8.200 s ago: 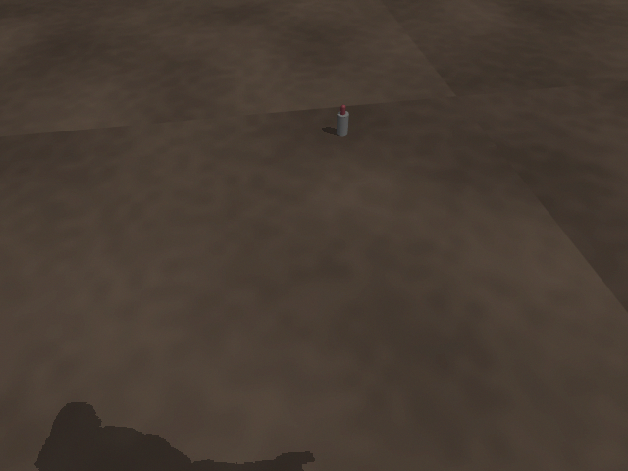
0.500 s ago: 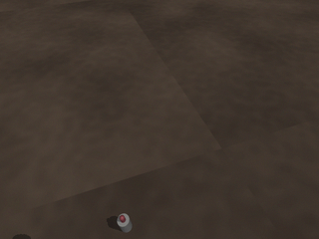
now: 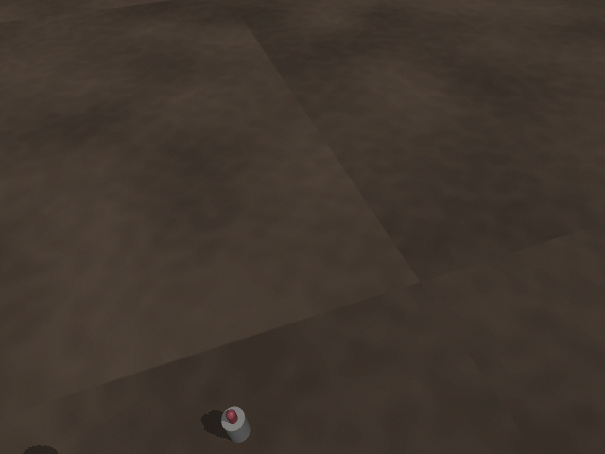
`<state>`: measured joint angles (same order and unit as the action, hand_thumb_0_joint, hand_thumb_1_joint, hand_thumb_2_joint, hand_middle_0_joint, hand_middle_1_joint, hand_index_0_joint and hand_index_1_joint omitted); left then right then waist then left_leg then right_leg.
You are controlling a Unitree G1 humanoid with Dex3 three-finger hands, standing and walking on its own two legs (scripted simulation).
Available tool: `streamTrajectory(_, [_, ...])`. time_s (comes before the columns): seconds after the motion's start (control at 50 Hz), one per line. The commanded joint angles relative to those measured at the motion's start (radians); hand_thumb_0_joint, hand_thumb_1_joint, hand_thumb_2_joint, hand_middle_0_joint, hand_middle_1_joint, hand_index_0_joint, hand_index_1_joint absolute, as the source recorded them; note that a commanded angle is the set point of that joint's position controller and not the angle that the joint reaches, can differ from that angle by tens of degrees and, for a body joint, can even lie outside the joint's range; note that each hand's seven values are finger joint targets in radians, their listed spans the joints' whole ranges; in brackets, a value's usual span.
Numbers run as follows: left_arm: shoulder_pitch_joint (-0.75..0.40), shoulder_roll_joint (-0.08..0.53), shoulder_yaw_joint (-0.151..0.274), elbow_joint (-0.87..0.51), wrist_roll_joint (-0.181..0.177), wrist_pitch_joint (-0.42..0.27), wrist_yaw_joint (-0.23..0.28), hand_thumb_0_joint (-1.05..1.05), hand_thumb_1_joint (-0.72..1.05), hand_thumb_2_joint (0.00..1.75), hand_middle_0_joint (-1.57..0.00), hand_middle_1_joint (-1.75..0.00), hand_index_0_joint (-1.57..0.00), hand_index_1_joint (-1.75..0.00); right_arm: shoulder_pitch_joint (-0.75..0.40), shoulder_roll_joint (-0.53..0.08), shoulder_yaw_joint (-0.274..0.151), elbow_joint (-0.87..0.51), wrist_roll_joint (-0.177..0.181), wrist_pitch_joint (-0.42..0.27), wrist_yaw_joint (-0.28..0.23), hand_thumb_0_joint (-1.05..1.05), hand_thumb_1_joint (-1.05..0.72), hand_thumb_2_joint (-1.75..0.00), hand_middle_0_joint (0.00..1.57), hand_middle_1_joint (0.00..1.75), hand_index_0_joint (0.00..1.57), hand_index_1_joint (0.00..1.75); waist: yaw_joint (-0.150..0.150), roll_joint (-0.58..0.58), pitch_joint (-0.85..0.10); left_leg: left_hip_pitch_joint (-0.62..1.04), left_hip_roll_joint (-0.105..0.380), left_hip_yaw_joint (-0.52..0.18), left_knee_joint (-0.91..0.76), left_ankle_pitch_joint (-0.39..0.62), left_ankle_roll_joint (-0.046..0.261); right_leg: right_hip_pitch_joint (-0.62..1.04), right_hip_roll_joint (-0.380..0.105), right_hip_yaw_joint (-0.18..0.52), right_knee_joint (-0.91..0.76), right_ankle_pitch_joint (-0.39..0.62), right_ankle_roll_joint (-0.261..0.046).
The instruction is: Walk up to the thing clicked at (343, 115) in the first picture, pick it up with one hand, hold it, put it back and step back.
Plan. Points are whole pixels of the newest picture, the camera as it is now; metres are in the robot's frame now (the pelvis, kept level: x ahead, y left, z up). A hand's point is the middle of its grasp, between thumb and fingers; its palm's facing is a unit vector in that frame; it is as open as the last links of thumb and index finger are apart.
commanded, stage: go down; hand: left
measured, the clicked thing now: (235, 422) +0.36 +0.23 -0.69
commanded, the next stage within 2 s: none
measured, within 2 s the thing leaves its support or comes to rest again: neither
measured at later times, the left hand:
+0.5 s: hand out of the picture +0.14 +0.28 -0.17, palm faces +0.05 -0.94 -0.35, open 14.7 cm
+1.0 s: hand out of the picture +0.12 +0.29 -0.20, palm faces +0.08 -0.94 -0.33, open 17.5 cm
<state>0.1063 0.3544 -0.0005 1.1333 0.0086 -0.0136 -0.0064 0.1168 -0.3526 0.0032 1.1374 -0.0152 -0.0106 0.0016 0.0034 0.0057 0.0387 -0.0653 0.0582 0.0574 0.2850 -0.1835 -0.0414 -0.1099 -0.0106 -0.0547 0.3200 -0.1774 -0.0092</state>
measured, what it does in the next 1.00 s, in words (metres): lowers itself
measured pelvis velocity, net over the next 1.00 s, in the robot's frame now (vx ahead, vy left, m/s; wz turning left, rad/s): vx -0.02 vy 0.03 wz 0.02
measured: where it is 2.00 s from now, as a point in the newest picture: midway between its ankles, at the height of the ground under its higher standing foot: outside the picture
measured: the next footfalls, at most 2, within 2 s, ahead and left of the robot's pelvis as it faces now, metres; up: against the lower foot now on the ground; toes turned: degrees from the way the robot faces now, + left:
none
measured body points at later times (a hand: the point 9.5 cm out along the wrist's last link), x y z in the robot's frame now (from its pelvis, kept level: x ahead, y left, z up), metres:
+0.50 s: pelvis -0.01 +0.02 -0.03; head +0.05 +0.02 +0.42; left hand +0.14 +0.33 -0.14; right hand +0.10 -0.24 -0.14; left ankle -0.02 +0.14 -0.75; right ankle +0.00 -0.11 -0.75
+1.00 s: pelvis -0.02 +0.03 -0.08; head +0.06 +0.06 +0.36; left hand +0.12 +0.34 -0.18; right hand +0.16 -0.21 -0.16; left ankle -0.02 +0.14 -0.75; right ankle +0.00 -0.11 -0.75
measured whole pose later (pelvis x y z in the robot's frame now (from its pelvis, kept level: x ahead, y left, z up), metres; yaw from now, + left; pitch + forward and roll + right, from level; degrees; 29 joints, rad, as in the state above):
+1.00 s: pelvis -0.02 +0.03 -0.08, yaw +1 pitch +15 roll -3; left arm 0.32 0.33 0.20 0.34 0.02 0.26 -0.04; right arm 0.22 -0.23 0.00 0.55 0.01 -0.17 -0.08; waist -0.03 0.00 -0.12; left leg -0.84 0.05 0.00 1.10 -0.53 0.00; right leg -0.82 -0.05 -0.08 1.03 -0.47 0.03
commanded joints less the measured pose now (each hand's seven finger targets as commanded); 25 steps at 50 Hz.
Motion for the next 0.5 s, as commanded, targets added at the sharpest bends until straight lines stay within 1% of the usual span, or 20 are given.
streamTrajectory(0.0, [-0.041, 0.216, 0.040, -0.060, 0.001, -0.020, 0.014, 0.00, 0.90, 0.90, -0.20, -0.30, -0.20, -0.30, -0.044, -0.208, -0.040, -0.060, 0.001, -0.019, -0.010, 0.00, -0.90, -0.90, 0.20, 0.30, 0.20, 0.30, -0.004, -0.004, -0.072, 0.001, 0.101, -0.084, -0.032, 0.134, 0.048, 0.016, -0.138, 0.116, -0.049, 0.198, -0.014])
streamTrajectory(0.04, [-0.046, 0.217, 0.040, -0.059, -0.002, -0.019, 0.016, 0.00, 0.90, 0.90, -0.20, -0.30, -0.20, -0.30, -0.037, -0.204, -0.038, -0.059, 0.000, -0.018, -0.010, 0.00, -0.90, -0.90, 0.20, 0.30, 0.20, 0.30, -0.005, -0.006, -0.057, -0.002, 0.101, -0.086, -0.039, 0.132, 0.043, 0.007, -0.135, 0.114, -0.052, 0.186, -0.013])
streamTrajectory(0.06, [-0.041, 0.216, 0.039, -0.058, -0.002, -0.020, 0.015, 0.00, 0.82, 0.82, -0.28, -0.22, -0.28, -0.22, -0.036, -0.209, -0.039, -0.057, 0.002, -0.017, -0.010, 0.00, -0.98, -0.93, 0.21, 0.30, 0.21, 0.30, -0.005, -0.002, -0.067, 0.007, 0.104, -0.085, -0.034, 0.129, 0.048, 0.011, -0.137, 0.117, -0.055, 0.185, -0.013])
streamTrajectory(0.08, [-0.392, 0.030, 0.042, -0.409, -0.049, -0.103, 0.027, 0.00, 0.74, 0.74, -0.20, -0.14, -0.20, -0.14, -0.014, -0.036, 0.002, -0.336, 0.071, -0.066, -0.031, 0.00, -0.98, -0.92, 0.20, 0.30, 0.20, 0.30, -0.123, 0.016, 0.050, -0.160, -0.067, 0.023, 0.049, 0.007, 0.062, -0.192, -0.011, 0.048, -0.004, 0.080, 0.007])
streamTrajectory(0.1, [-0.461, 0.105, 0.069, -0.336, -0.045, -0.092, 0.034, 0.00, 0.66, 0.66, -0.12, -0.06, -0.12, -0.06, 0.031, -0.065, -0.004, -0.286, 0.074, -0.065, -0.041, 0.00, -0.98, -0.92, 0.20, 0.30, 0.20, 0.30, -0.085, -0.038, -0.006, -0.153, -0.065, 0.017, 0.061, -0.011, 0.070, -0.129, -0.014, 0.035, -0.005, 0.029, 0.015])
streamTrajectory(0.12, [-0.220, 0.215, 0.138, -0.125, -0.015, -0.048, 0.039, 0.00, 0.58, 0.58, -0.04, -0.03, -0.04, -0.02, 0.072, -0.104, -0.027, -0.284, 0.077, -0.053, -0.049, 0.00, -0.99, -0.92, 0.20, 0.30, 0.20, 0.30, -0.045, -0.033, 0.003, -0.174, -0.066, 0.018, 0.066, -0.010, 0.064, -0.125, -0.006, 0.024, 0.004, -0.004, 0.004])
streamTrajectory(0.14, [-0.213, 0.223, 0.153, -0.093, 0.006, -0.037, 0.024, 0.00, 0.50, 0.50, -0.03, -0.04, -0.03, -0.03, 0.083, -0.098, -0.040, -0.303, 0.067, -0.048, -0.047, 0.00, -0.98, -0.92, 0.20, 0.30, 0.20, 0.30, -0.037, -0.058, -0.043, -0.201, -0.072, 0.015, 0.110, -0.002, 0.068, -0.136, -0.012, 0.027, 0.027, -0.006, 0.004])
streamTrajectory(0.16, [-0.316, 0.243, 0.165, -0.137, 0.021, -0.040, 0.011, 0.00, 0.42, 0.42, -0.02, -0.05, -0.03, -0.03, 0.092, -0.093, -0.046, -0.335, 0.063, -0.052, -0.049, 0.00, -0.98, -0.92, 0.20, 0.30, 0.20, 0.30, -0.041, -0.072, -0.089, -0.214, -0.066, 0.006, 0.140, 0.011, 0.071, -0.148, -0.011, 0.024, 0.069, 0.025, 0.005])
streamTrajectory(0.18, [-0.311, 0.275, 0.195, -0.144, 0.044, -0.047, 0.005, 0.00, 0.34, 0.34, -0.02, -0.05, -0.03, -0.04, 0.097, -0.096, -0.064, -0.359, 0.050, -0.058, -0.051, 0.00, -0.97, -0.92, 0.20, 0.30, 0.20, 0.30, -0.023, -0.061, -0.171, -0.223, -0.069, 0.005, 0.166, 0.032, 0.069, -0.115, -0.017, 0.028, 0.105, 0.061, 0.007])
streamTrajectory(0.2, [-0.152, 0.253, 0.217, -0.075, 0.066, -0.029, 0.001, 0.00, 0.26, 0.26, -0.04, -0.05, -0.04, -0.04, 0.131, -0.087, -0.069, -0.364, 0.041, -0.061, -0.047, 0.00, -0.98, -0.92, 0.20, 0.30, 0.20, 0.30, 0.001, -0.025, -0.194, -0.250, -0.075, 0.000, 0.184, 0.065, 0.062, -0.113, -0.021, 0.027, 0.137, 0.091, 0.000])
streamTrajectory(0.22, [-0.083, 0.228, 0.223, -0.095, 0.072, -0.020, -0.006, 0.00, 0.22, 0.18, -0.04, -0.05, -0.04, -0.04, 0.144, -0.084, -0.079, -0.392, 0.038, -0.064, -0.041, 0.00, -0.97, -0.92, 0.20, 0.30, 0.20, 0.30, 0.021, 0.006, -0.224, -0.267, -0.078, -0.001, 0.209, 0.087, 0.056, -0.117, -0.017, 0.026, 0.165, 0.104, -0.007])
streamTrajectory(0.24, [-0.086, 0.234, 0.234, -0.148, 0.077, -0.014, -0.007, 0.00, 0.17, 0.15, -0.05, -0.05, -0.05, -0.04, 0.141, -0.081, -0.084, -0.421, 0.039, -0.067, -0.040, 0.00, -0.96, -0.91, 0.20, 0.30, 0.20, 0.30, 0.028, 0.021, -0.267, -0.257, -0.081, -0.002, 0.213, 0.117, 0.052, -0.094, -0.014, 0.025, 0.178, 0.133, -0.008])
streamTrajectory(0.26, [-0.076, 0.229, 0.239, -0.160, 0.082, 0.002, -0.006, 0.00, 0.12, 0.14, -0.05, -0.06, -0.06, -0.04, 0.136, -0.077, -0.084, -0.440, 0.040, -0.068, -0.042, 0.00, -0.94, -0.91, 0.20, 0.30, 0.20, 0.30, 0.028, 0.030, -0.277, -0.259, -0.085, 0.001, 0.222, 0.127, 0.050, -0.087, -0.013, 0.025, 0.182, 0.145, -0.007])
streamTrajectory(0.28, [-0.068, 0.197, 0.226, -0.163, 0.079, 0.021, -0.005, 0.00, 0.04, 0.12, -0.06, -0.07, -0.07, -0.05, 0.135, -0.073, -0.084, -0.452, 0.042, -0.070, -0.043, 0.00, -0.92, -0.90, 0.20, 0.30, 0.20, 0.30, 0.015, 0.014, -0.248, -0.271, -0.084, -0.004, 0.222, 0.121, 0.050, -0.110, -0.008, 0.023, 0.176, 0.137, -0.006])
streamTrajectory(0.3, [-0.101, 0.189, 0.221, -0.220, 0.076, 0.038, -0.007, 0.00, -0.01, 0.12, -0.06, -0.07, -0.07, -0.06, 0.132, -0.070, -0.087, -0.470, 0.043, -0.072, -0.042, 0.00, -0.92, -0.90, 0.20, 0.30, 0.20, 0.30, 0.003, 0.015, -0.241, -0.277, -0.081, -0.006, 0.230, 0.111, 0.052, -0.135, -0.007, 0.022, 0.182, 0.126, -0.005])
streamTrajectory(0.32, [-0.101, 0.198, 0.234, -0.252, 0.077, 0.053, -0.006, 0.00, -0.07, 0.09, -0.07, -0.06, -0.07, -0.05, 0.130, -0.068, -0.088, -0.486, 0.044, -0.075, -0.042, 0.00, -0.92, -0.90, 0.20, 0.30, 0.20, 0.30, 0.001, 0.028, -0.247, -0.275, -0.077, -0.011, 0.240, 0.120, 0.049, -0.158, -0.003, 0.017, 0.192, 0.125, -0.008])
streamTrajectory(0.34, [-0.095, 0.188, 0.233, -0.260, 0.073, 0.067, -0.007, 0.00, -0.12, 0.09, -0.07, -0.05, -0.07, -0.04, 0.120, -0.063, -0.084, -0.505, 0.043, -0.079, -0.041, 0.00, -0.91, -0.90, 0.20, 0.30, 0.20, 0.30, -0.003, 0.014, -0.229, -0.293, -0.076, -0.013, 0.256, 0.094, 0.050, -0.174, -0.003, 0.014, 0.197, 0.093, -0.007])
streamTrajectory(0.38, [-0.093, 0.192, 0.239, -0.324, 0.071, 0.082, -0.009, 0.00, -0.22, 0.07, -0.08, -0.06, -0.08, -0.05, 0.124, -0.063, -0.087, -0.528, 0.042, -0.090, -0.043, 0.00, -0.90, -0.90, 0.20, 0.30, 0.20, 0.30, -0.011, 0.000, -0.262, -0.305, -0.070, -0.015, 0.297, 0.106, 0.050, -0.205, 0.002, 0.011, 0.240, 0.100, -0.006])
streamTrajectory(0.42, [-0.084, 0.149, 0.222, -0.357, 0.063, 0.091, -0.016, 0.00, -0.32, 0.06, -0.08, -0.06, -0.08, -0.06, 0.134, -0.059, -0.087, -0.541, 0.038, -0.103, -0.043, 0.00, -0.88, -0.89, 0.20, 0.30, 0.20, 0.30, -0.029, 0.004, -0.246, -0.340, -0.062, -0.020, 0.342, 0.093, 0.048, -0.271, 0.006, 0.007, 0.285, 0.082, -0.006])
streamTrajectory(0.48, [-0.086, 0.164, 0.239, -0.455, 0.058, 0.087, -0.017, 0.00, -0.45, 0.04, -0.09, -0.07, -0.08, -0.08, 0.141, -0.057, -0.093, -0.560, 0.034, -0.121, -0.044, 0.00, -0.86, -0.89, 0.20, 0.30, 0.20, 0.30, -0.027, 0.018, -0.274, -0.390, -0.056, -0.030, 0.407, 0.075, 0.043, -0.340, 0.007, 0.005, 0.354, 0.056, -0.007])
